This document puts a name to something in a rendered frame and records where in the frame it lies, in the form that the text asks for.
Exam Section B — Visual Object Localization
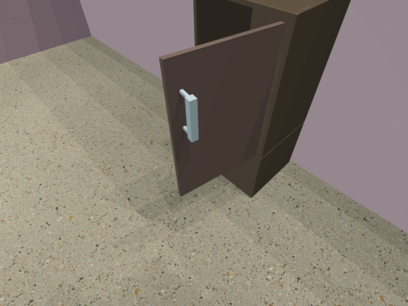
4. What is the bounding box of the cupboard door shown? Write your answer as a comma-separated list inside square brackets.
[159, 21, 285, 197]

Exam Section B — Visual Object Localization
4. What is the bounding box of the handle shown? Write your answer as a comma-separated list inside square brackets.
[180, 89, 199, 142]

